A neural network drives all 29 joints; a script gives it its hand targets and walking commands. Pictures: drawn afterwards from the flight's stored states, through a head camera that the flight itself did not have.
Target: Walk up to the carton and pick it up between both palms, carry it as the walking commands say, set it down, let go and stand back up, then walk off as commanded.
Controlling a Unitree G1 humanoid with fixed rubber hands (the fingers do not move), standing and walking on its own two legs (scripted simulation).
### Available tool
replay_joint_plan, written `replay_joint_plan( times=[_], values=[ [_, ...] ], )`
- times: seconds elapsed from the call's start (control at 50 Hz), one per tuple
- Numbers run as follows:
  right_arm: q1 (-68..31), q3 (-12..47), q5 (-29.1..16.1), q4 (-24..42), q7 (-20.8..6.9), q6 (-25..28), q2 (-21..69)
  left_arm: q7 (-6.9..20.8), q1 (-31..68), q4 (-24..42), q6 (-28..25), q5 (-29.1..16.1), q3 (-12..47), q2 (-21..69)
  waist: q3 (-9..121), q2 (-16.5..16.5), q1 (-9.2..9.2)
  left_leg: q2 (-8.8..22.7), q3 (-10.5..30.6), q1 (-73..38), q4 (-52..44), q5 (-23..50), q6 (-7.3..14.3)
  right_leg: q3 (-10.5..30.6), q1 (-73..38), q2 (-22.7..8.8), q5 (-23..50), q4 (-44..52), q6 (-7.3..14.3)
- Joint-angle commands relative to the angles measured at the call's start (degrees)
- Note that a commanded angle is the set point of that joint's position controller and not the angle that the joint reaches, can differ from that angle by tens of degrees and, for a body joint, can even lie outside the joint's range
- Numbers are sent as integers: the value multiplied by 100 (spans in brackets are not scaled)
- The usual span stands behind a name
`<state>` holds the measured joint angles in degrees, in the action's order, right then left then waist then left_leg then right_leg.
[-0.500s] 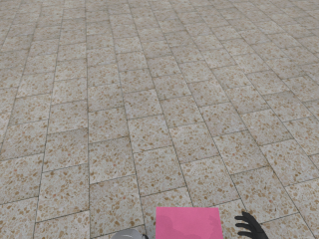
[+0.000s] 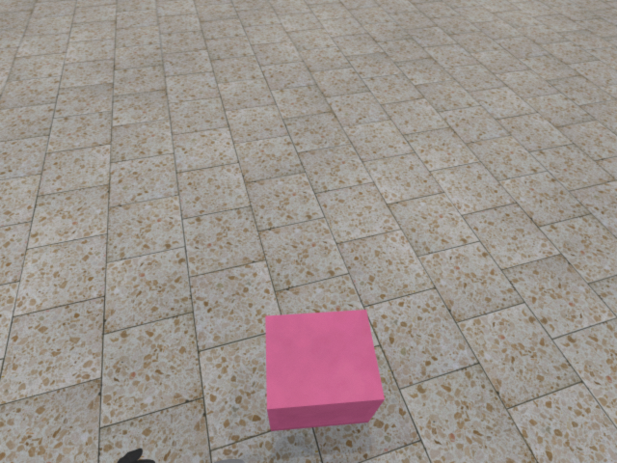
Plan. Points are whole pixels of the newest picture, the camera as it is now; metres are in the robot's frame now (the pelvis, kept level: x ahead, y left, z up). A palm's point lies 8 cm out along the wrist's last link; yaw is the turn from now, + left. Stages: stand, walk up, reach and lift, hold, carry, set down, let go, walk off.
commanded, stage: walk off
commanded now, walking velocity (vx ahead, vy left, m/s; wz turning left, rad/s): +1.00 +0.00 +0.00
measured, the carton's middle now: (318, 370) +0.42 -0.06 -0.64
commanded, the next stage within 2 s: stand in 0.70 s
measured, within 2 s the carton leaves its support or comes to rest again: rests again in 0.92 s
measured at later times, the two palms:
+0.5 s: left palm (147, 210) +0.58 +0.31 -0.10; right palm (419, 269) +0.44 -0.22 -0.11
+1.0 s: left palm (204, 128) +0.87 +0.24 -0.12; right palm (399, 121) +0.92 -0.28 -0.12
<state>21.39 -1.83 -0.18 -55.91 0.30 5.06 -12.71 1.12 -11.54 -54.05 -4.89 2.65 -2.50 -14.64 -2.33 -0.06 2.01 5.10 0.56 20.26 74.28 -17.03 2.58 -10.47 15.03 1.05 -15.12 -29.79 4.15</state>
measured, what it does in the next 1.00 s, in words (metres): walks ahead: left foot, then right foot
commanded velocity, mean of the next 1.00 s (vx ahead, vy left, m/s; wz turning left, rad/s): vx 0.68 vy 0.00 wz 0.00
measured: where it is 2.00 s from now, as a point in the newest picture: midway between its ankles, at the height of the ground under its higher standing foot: (293, 242)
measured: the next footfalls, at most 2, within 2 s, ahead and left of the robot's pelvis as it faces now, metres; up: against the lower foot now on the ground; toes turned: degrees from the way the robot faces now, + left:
left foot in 0.32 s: +0.52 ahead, +0.12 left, +0.00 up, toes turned +6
right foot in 0.80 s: +0.97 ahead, -0.10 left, +0.00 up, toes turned -6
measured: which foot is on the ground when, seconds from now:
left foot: up 0.00-0.30, down 0.32-0.82, up 0.84-1.00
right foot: down 0.00-0.32, up 0.34-0.78, down 0.80-1.00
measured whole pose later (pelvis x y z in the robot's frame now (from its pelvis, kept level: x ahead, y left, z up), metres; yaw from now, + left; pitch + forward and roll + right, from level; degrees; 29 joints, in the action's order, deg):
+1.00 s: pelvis +0.85 -0.02 +0.01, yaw +0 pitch +0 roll +1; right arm 11.2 -2.8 0.7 -54.7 0.8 3.1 -14.3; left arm 0.1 -15.3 -57.9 -5.9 0.9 -1.4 -13.5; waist -7.0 0.2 -0.6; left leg 3.9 0.2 27.8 63.4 -21.1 -1.9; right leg -9.7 13.8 -0.1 -8.8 -22.2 4.8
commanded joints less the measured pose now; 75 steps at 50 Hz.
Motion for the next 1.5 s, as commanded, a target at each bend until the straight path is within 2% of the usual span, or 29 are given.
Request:
replay_joint_plan(
  times=[0.0, 0.1, 0.18, 0.22, 0.26, 0.28, 0.3, 0.32, 0.34, 0.38, 0.44, 0.5, 0.6, 0.68, 0.74, 0.78, 0.8, 0.82, 0.84, 0.88, 1.0, 1.08, 1.18, 1.22, 1.24, 1.26, 1.3, 1.4, 1.48],
  values=[
    [-46, -39, 169, 496, -178, -105, -102, -62, -627, -117, -153, -119, 9, -43, -205, -349, 17, 548, 273, 1566, -152, 277, -171, 1938, -571, -1592, 153, 2104, 354],
    [-1718, 98, 180, 1202, -407, -160, -101, -24, -1015, -248, -307, -246, 6, -270, -866, -294, -84, 474, -539, 1463, -2525, 1793, -323, 719, 20, -895, 1829, 2645, 318],
    [-2589, 160, 82, 1436, -414, -117, -278, -45, -1587, -439, -352, -258, -48, -763, -834, -341, -387, 64, -945, 824, -4085, 2582, -100, 565, -1159, -1246, 3747, 3115, 299],
    [-2512, 103, 170, 1433, -311, -114, -516, -99, -1720, -524, -273, -229, -73, -947, -436, -595, -284, -358, -1147, 679, -4179, 1979, 92, 389, -2284, -1400, 6138, 2420, 181],
    [-1430, -19, 235, 1190, -195, -116, -813, -217, -1697, -584, -110, -124, -143, -1213, 346, -1027, 368, -729, -1006, -606, -4094, 1142, 304, 353, -2390, -1556, 7341, 684, 87],
    [-249, -117, 238, 827, -134, -115, -986, -257, -1471, -544, -25, -112, -193, -1354, 833, -1040, 975, -675, -888, -1848, -4419, 1012, 446, 264, -1897, -1492, 7000, -773, 63],
    [828, -297, 310, 440, -41, -136, -1421, -246, -1363, -392, -8, -86, -147, -1132, 1365, -859, 1385, -74, -284, -3394, -4174, 326, 535, 424, -605, -1269, 5251, -2628, 59],
    [864, -543, 490, 382, -21, -127, -2083, -107, -1928, -56, -80, -353, 48, -5, 1943, 1272, 592, 2011, 2685, -5075, -4631, -769, 1196, 687, 1966, -246, -925, -5198, -191],
    [913, -471, 318, 368, -107, -95, -1897, -157, -1478, 83, -184, -429, 7, -346, 2493, 854, 817, 2029, 4220, -4927, -5683, -736, 1269, 1712, 2434, -79, -1027, -5851, 1],
    [344, -307, 307, 122, -170, 89, -1097, -195, -510, 246, -248, -365, -59, -486, 843, -128, 459, 1380, 2244, -3451, -5571, 2022, 672, 1414, 2495, -571, -218, -5197, -35],
    [218, -133, 217, -125, -82, 192, -474, -6, -733, 221, 14, -136, -11, -41, 537, 371, -221, 722, 878, -2259, -5627, 2333, 192, 1405, 1797, -802, 83, -4270, -86],
    [410, -74, 60, -239, -37, 293, -475, 153, -79, 508, 210, -19, 46, 154, 202, 675, -307, 712, 687, -1742, -6234, 1900, 293, 1132, 2083, -984, 211, -3921, -352],
    [625, -19, 17, -184, -93, 308, -581, 255, 1523, 1060, 212, -115, 153, -77, -637, 383, -64, 439, -71, -1293, -7150, 2160, 392, 523, 2160, -979, 1554, -1841, -564],
    [1346, -42, 71, -407, -56, 223, -864, 214, 2396, 1360, 126, -157, 216, -121, -658, 598, 327, 750, -346, -2686, -7090, 4411, 398, 58, 2031, -591, 1185, -481, -300],
    [1232, -47, 101, -517, 53, 98, -1023, 88, 1245, 1065, -7, -61, 130, -321, 0, 1112, -337, 866, -610, -2941, -5469, 7504, 180, -74, 586, 87, 969, -187, 20],
    [775, -121, 7, -365, 132, 36, -1163, -34, -995, 299, -124, 47, -64, -741, 992, 1025, -1313, 530, -772, -1697, -2936, 5878, -65, 404, -2018, -394, 2663, 512, 167],
    [798, -81, -2, -176, 128, 42, -711, -105, -1637, 77, -141, 162, -185, -1237, 1641, -128, -1224, -145, -611, -134, -902, 404, -138, 1675, -3562, -1865, 5333, -276, 272],
    [1753, -61, -426, -176, 182, 16, -247, -35, -1803, -16, -111, 97, -310, -1628, 3110, -1255, -855, -764, 335, 1060, 1076, -1785, -287, 3668, -5064, -3360, 8049, -356, 1165],
    [1298, -124, -332, -159, 230, 9, -571, -5, -1426, 76, -52, -137, -269, -1292, 2865, -557, -703, -358, 676, 881, 945, -1167, -244, 3011, -4045, -2932, 7483, -3, 1038],
    [430, -84, -61, -61, 180, 20, -344, -27, -436, 111, -110, -126, -27, -410, 840, -278, -366, -60, 280, 1187, 95, -697, -370, 2042, -2028, -2246, 6039, 774, 648],
    [224, -18, 153, -58, -17, -399, 152, -106, -428, -242, -243, -207, 89, -340, 532, -608, 283, -97, -211, -40, -1895, 129, -498, 590, -258, -1436, 6188, 1360, 307],
    [-716, 49, 125, 100, 8, -406, -38, -88, -775, -409, -135, -219, 113, -325, 379, -831, -52, -184, -511, -202, -3370, 1298, -562, 417, -547, -1285, 5160, 1433, 165],
    [-972, 66, 121, 43, 59, -298, -214, -182, -1121, -622, 84, -200, 51, -365, 88, -738, -187, -175, -477, -576, -4397, 1274, -445, 627, -780, -1454, 3993, 897, 61],
    [-476, 14, 200, -153, 113, -136, -513, -221, -1314, -633, 125, -222, 21, -268, 189, -124, -100, 280, -187, -1619, -5192, 3533, -342, 594, -406, -1071, 2523, 153, -235],
    [-204, -18, 231, -224, 114, -73, -788, -265, -1835, -662, 137, -290, 111, 95, 560, 481, -241, 1204, 349, -2424, -4677, 6078, 16, 509, 150, -854, 415, -246, -384],
    [-72, 11, 72, -279, 99, -130, -735, -312, -2296, -897, 263, -359, 103, 219, 1014, 1062, -168, 1690, 812, -2239, -4875, 6534, 726, 560, -193, -474, -1225, -687, -482],
    [-537, 130, 69, -272, 141, -247, -403, -346, -1759, -795, 469, -243, 70, 90, 593, 938, -200, 1542, 1091, -1408, -5487, 4507, 979, 812, -263, -400, -1907, -778, -502],
    [-1071, 122, -8, -363, 189, -432, -328, -323, -1526, -917, 606, -151, 124, 235, 117, 593, -456, 561, 514, -439, -6081, 260, 63, 877, -958, -586, 161, 839, -567],
    [-742, 92, 7, -563, 167, -425, -187, -350, -1176, -944, 504, -183, 122, 205, -239, -85, -268, 259, 214, -857, -5883, 797, -91, 1025, -555, -841, 139, 1226, -477]
  ],
)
